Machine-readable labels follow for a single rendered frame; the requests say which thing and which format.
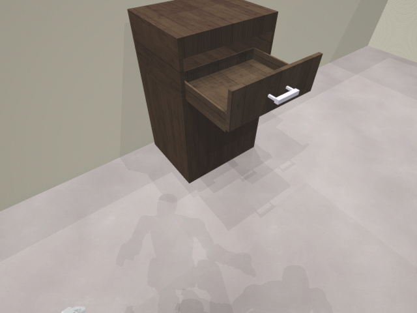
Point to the cabinet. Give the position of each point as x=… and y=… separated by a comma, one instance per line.
x=177, y=35

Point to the handle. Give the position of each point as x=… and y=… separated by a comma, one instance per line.
x=282, y=98

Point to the drawer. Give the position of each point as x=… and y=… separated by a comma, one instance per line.
x=233, y=90

